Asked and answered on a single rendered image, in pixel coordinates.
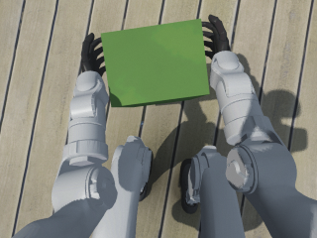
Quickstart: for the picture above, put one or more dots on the right robot hand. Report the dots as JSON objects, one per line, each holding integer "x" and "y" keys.
{"x": 219, "y": 39}

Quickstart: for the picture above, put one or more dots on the right robot shin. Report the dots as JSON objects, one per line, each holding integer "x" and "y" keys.
{"x": 191, "y": 195}

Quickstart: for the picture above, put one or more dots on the right robot forearm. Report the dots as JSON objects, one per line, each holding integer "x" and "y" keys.
{"x": 244, "y": 120}

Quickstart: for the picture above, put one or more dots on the robot right upper arm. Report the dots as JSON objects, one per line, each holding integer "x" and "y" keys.
{"x": 266, "y": 175}

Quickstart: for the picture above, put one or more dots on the robot left upper arm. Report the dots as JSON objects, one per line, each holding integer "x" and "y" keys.
{"x": 80, "y": 199}

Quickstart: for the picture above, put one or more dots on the carton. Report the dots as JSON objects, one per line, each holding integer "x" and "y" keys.
{"x": 156, "y": 64}

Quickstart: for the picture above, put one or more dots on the left robot forearm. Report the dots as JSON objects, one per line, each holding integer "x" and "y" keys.
{"x": 86, "y": 141}

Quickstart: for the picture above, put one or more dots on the right robot thigh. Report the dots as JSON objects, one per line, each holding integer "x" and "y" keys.
{"x": 219, "y": 206}

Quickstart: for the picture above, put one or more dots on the left robot hand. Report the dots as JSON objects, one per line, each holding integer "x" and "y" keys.
{"x": 89, "y": 60}

